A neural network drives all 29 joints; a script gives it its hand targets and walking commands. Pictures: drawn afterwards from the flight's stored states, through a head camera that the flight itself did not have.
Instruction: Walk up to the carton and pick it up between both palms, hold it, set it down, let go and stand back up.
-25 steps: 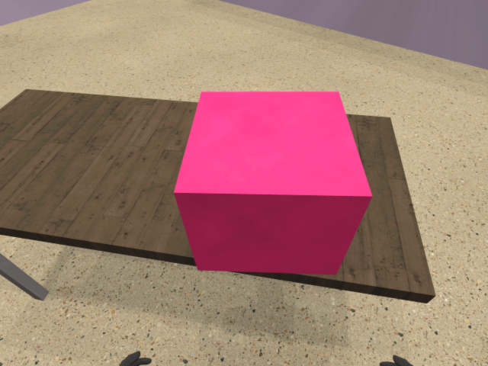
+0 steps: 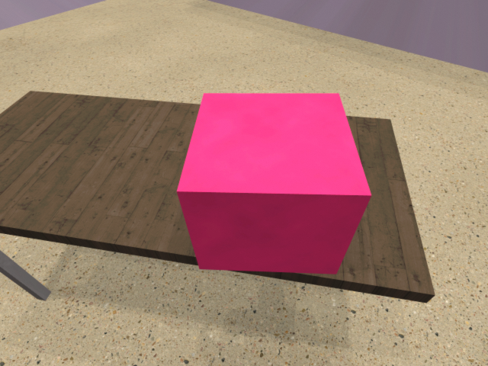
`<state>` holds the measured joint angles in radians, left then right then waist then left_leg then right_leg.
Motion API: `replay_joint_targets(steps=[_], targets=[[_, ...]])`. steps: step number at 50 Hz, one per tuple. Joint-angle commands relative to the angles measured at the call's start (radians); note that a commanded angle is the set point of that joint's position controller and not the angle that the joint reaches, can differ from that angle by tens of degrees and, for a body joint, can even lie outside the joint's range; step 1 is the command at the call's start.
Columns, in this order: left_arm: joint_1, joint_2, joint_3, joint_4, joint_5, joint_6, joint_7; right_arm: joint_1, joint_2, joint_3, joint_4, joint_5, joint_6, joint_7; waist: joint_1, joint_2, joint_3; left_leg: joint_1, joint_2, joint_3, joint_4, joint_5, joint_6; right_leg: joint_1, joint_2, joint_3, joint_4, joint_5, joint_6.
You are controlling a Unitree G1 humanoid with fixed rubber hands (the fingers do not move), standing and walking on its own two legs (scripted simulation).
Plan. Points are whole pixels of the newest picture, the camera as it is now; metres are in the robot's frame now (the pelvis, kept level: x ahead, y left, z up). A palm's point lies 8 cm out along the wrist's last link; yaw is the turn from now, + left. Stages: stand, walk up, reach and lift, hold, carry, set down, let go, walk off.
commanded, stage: stand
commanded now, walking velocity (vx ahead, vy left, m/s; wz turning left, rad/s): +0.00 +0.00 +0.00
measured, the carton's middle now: (268, 181) +0.48 -0.01 +0.03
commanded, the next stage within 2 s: walk up in 1.32 s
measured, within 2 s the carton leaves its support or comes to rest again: neither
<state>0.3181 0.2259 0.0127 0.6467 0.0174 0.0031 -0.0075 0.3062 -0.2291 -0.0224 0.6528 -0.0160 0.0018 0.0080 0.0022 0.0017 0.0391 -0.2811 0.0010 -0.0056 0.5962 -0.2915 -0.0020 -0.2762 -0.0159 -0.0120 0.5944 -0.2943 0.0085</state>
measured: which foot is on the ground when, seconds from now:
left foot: down 0.00-1.00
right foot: down 0.00-1.00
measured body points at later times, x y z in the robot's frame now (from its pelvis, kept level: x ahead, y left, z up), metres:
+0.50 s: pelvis +0.01 +0.00 +0.00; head +0.02 +0.00 +0.45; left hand +0.10 +0.25 -0.11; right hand +0.10 -0.25 -0.12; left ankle +0.02 +0.12 -0.73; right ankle +0.02 -0.12 -0.73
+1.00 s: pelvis +0.01 +0.00 +0.00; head +0.02 +0.00 +0.45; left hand +0.09 +0.25 -0.12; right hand +0.09 -0.26 -0.12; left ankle +0.02 +0.12 -0.73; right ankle +0.02 -0.12 -0.73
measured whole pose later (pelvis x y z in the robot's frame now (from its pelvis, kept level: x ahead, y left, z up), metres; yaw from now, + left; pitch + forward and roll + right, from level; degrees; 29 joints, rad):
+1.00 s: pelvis +0.01 +0.00 +0.00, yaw +0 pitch -1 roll +0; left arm 0.33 0.23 0.00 0.73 0.01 0.00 0.00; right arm 0.32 -0.23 -0.02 0.73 -0.01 0.00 0.00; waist 0.00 0.00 0.04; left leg -0.24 0.01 0.00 0.54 -0.27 -0.01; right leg -0.25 -0.01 -0.01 0.55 -0.28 0.01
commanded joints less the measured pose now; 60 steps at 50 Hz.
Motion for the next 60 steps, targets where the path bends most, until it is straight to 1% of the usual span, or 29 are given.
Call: replay_joint_targets(steps=[1,4,7,8,12,14,16,18,21,23,26,27,32,33,35,38,40,41,42,43,44,45,47,48,53,54,55,58,60], targets=[[-0.012,0.135,0.046,-0.093,0.000,-0.032,0.008,-0.002,-0.118,-0.044,-0.086,-0.001,-0.028,-0.008,-0.003,-0.019,-0.025,-0.009,0.075,-0.080,-0.116,0.019,0.028,-0.005,-0.071,0.094,-0.119,0.008,-0.039],[-0.007,0.129,0.044,-0.084,-0.003,-0.032,0.008,0.002,-0.122,-0.044,-0.085,0.004,-0.028,-0.008,-0.004,-0.008,-0.029,-0.009,0.078,-0.084,-0.124,0.026,0.030,-0.004,-0.072,0.098,-0.121,0.019,-0.044],[-0.003,0.132,0.042,-0.081,-0.002,-0.030,0.009,-0.013,-0.121,-0.043,-0.086,0.005,-0.031,-0.009,0.006,0.009,-0.012,-0.013,0.084,-0.086,-0.124,0.067,0.032,0.000,-0.072,0.095,-0.109,0.075,-0.039],[-0.006,0.140,0.044,-0.077,-0.003,-0.031,0.009,-0.003,-0.120,-0.042,-0.084,0.004,-0.032,-0.009,-0.001,0.009,-0.030,-0.011,0.081,-0.085,-0.119,0.078,0.029,0.014,-0.073,0.092,-0.105,0.090,-0.038],[-0.001,0.133,0.043,-0.070,0.000,-0.032,0.012,-0.004,-0.123,-0.045,-0.084,0.006,-0.030,-0.010,0.000,0.017,-0.068,0.006,0.084,-0.084,-0.114,0.097,0.033,0.033,-0.071,0.085,-0.095,0.108,-0.035],[-0.003,0.138,0.041,-0.064,0.000,-0.030,0.013,0.000,-0.121,-0.043,-0.077,0.009,-0.027,-0.009,-0.001,-0.015,-0.058,0.015,0.085,-0.088,-0.119,0.098,0.035,0.019,-0.070,0.084,-0.096,0.105,-0.035],[-0.001,0.132,0.040,-0.062,-0.005,-0.030,0.014,0.007,-0.123,-0.042,-0.075,0.006,-0.027,-0.010,-0.006,0.003,-0.060,0.018,0.085,-0.082,-0.114,0.127,0.034,0.025,-0.072,0.082,-0.093,0.132,-0.033],[-0.005,0.131,0.039,-0.058,-0.007,-0.028,0.013,0.001,-0.125,-0.045,-0.070,0.005,-0.025,-0.010,0.000,-0.001,-0.020,-0.001,0.084,-0.077,-0.120,0.096,0.030,0.009,-0.072,0.087,-0.109,0.098,-0.033],[0.007,0.142,0.038,-0.049,-0.004,-0.027,0.014,0.013,-0.123,-0.042,-0.067,0.008,-0.026,-0.010,0.001,-0.020,-0.036,0.004,0.090,-0.082,-0.129,0.095,0.031,0.020,-0.066,0.080,-0.105,0.111,-0.033],[0.000,0.139,0.035,-0.051,-0.004,-0.030,0.015,0.004,-0.129,-0.041,-0.070,0.007,-0.028,-0.011,0.001,0.000,-0.067,0.022,0.086,-0.078,-0.119,0.123,0.032,0.046,-0.073,0.084,-0.097,0.148,-0.036],[-0.003,0.140,0.034,-0.048,-0.008,-0.030,0.014,0.008,-0.126,-0.038,-0.061,0.007,-0.027,-0.011,-0.003,-0.013,-0.041,0.023,0.084,-0.068,-0.119,0.117,0.032,0.028,-0.075,0.090,-0.105,0.136,-0.038],[0.000,0.139,0.036,-0.043,-0.007,-0.029,0.013,0.003,-0.123,-0.036,-0.054,0.007,-0.026,-0.011,0.003,0.006,-0.036,0.024,0.085,-0.068,-0.122,0.112,0.032,0.025,-0.077,0.093,-0.109,0.124,-0.036],[0.003,0.141,0.038,-0.031,-0.007,-0.024,0.013,0.012,-0.129,-0.038,-0.045,0.007,-0.023,-0.012,-0.001,0.003,-0.017,0.017,0.085,-0.083,-0.146,0.062,0.030,0.012,-0.070,0.091,-0.125,0.063,-0.035],[0.009,0.141,0.037,-0.034,-0.006,-0.024,0.013,0.010,-0.131,-0.040,-0.046,0.009,-0.022,-0.012,-0.001,0.009,-0.004,0.007,0.083,-0.082,-0.144,0.064,0.029,0.000,-0.069,0.094,-0.132,0.063,-0.036],[0.009,0.145,0.038,-0.025,-0.008,-0.027,0.015,0.020,-0.124,-0.035,-0.041,0.006,-0.025,-0.012,-0.001,-0.018,-0.026,0.034,0.084,-0.083,-0.140,0.094,0.029,0.012,-0.072,0.094,-0.128,0.084,-0.037],[0.011,0.142,0.033,-0.020,-0.009,-0.029,0.016,0.006,-0.133,-0.037,-0.038,0.007,-0.026,-0.011,0.002,-0.008,-0.038,0.044,0.083,-0.079,-0.139,0.093,0.031,0.008,-0.072,0.097,-0.136,0.080,-0.035],[0.009,0.148,0.035,-0.018,-0.008,-0.031,0.016,0.025,-0.121,-0.036,-0.029,0.008,-0.027,-0.011,-0.005,-0.010,-0.034,0.040,0.080,-0.076,-0.138,0.095,0.028,0.014,-0.075,0.095,-0.141,0.082,-0.038],[0.008,0.142,0.034,-0.016,-0.008,-0.031,0.016,0.018,-0.126,-0.036,-0.027,0.007,-0.026,-0.013,-0.001,0.005,-0.031,0.044,0.081,-0.071,-0.136,0.100,0.028,0.012,-0.077,0.099,-0.141,0.091,-0.037],[0.007,0.146,0.033,-0.011,-0.008,-0.031,0.016,0.028,-0.121,-0.032,-0.027,0.007,-0.027,-0.013,-0.006,-0.019,-0.028,0.042,0.083,-0.072,-0.138,0.108,0.027,0.009,-0.077,0.092,-0.139,0.099,-0.038],[0.016,0.142,0.034,-0.011,-0.007,-0.030,0.016,0.031,-0.129,-0.033,-0.022,0.005,-0.027,-0.014,-0.003,-0.020,-0.033,0.040,0.085,-0.077,-0.144,0.101,0.030,0.021,-0.074,0.095,-0.140,0.092,-0.040],[0.020,0.140,0.035,-0.005,-0.005,-0.030,0.017,0.025,-0.133,-0.034,-0.018,0.005,-0.027,-0.015,-0.002,-0.002,-0.039,0.045,0.085,-0.079,-0.146,0.114,0.029,0.035,-0.076,0.097,-0.132,0.116,-0.040],[0.026,0.138,0.035,-0.005,-0.004,-0.029,0.017,0.021,-0.132,-0.034,-0.015,0.007,-0.027,-0.016,0.006,-0.003,-0.027,0.031,0.086,-0.082,-0.145,0.126,0.031,0.038,-0.072,0.095,-0.137,0.129,-0.038],[0.019,0.141,0.034,-0.002,-0.011,-0.028,0.017,0.026,-0.129,-0.035,-0.012,0.013,-0.027,-0.016,0.001,-0.014,-0.027,0.035,0.083,-0.073,-0.144,0.130,0.023,0.028,-0.070,0.087,-0.142,0.124,-0.036],[0.018,0.139,0.030,-0.002,-0.009,-0.029,0.018,0.022,-0.133,-0.035,-0.012,0.009,-0.027,-0.017,0.002,-0.004,-0.027,0.044,0.083,-0.070,-0.142,0.133,0.021,0.030,-0.070,0.089,-0.139,0.133,-0.035],[0.030,0.143,0.032,0.011,-0.010,-0.026,0.020,0.025,-0.135,-0.035,-0.002,0.008,-0.023,-0.020,0.003,0.012,-0.010,0.047,0.085,-0.077,-0.149,0.121,0.025,0.012,-0.069,0.093,-0.155,0.114,-0.033],[0.025,0.152,0.035,0.014,-0.009,-0.025,0.020,0.031,-0.129,-0.035,0.001,0.011,-0.022,-0.020,-0.003,-0.007,0.009,0.034,0.086,-0.079,-0.151,0.104,0.025,0.006,-0.072,0.093,-0.162,0.097,-0.034],[0.027,0.146,0.034,0.015,-0.009,-0.025,0.019,0.031,-0.131,-0.034,0.006,0.009,-0.021,-0.020,0.001,0.011,0.011,0.030,0.083,-0.073,-0.154,0.106,0.022,0.010,-0.072,0.093,-0.164,0.102,-0.033],[0.037,0.142,0.032,0.020,-0.010,-0.027,0.019,0.043,-0.130,-0.034,0.007,0.009,-0.023,-0.019,-0.003,-0.026,-0.025,0.050,0.090,-0.079,-0.164,0.082,0.025,0.011,-0.068,0.087,-0.161,0.071,-0.036],[0.037,0.137,0.028,0.023,-0.011,-0.026,0.020,0.031,-0.141,-0.036,0.017,0.009,-0.023,-0.018,0.002,-0.025,-0.021,0.043,0.085,-0.078,-0.168,0.075,0.022,0.016,-0.067,0.093,-0.167,0.068,-0.035]])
